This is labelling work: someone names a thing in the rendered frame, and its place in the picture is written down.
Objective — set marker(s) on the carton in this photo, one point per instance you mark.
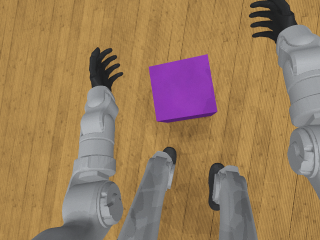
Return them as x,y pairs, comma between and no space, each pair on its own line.
183,89

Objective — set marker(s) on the robot left hand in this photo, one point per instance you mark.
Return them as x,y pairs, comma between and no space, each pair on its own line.
98,75

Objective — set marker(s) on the robot right shin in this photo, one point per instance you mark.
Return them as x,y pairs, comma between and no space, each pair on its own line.
231,168

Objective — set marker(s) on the right robot forearm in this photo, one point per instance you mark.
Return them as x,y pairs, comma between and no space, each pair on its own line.
298,51

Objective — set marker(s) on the left robot forearm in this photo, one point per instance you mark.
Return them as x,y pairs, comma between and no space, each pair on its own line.
95,160

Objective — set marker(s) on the left robot upper arm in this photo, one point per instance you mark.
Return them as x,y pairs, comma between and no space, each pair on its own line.
89,211

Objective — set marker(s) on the right robot upper arm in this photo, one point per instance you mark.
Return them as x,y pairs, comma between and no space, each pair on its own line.
304,154

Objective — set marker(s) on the robot right thigh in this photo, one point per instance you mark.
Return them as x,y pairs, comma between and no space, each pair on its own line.
236,216

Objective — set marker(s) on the robot right hand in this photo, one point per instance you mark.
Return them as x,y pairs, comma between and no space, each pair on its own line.
280,15

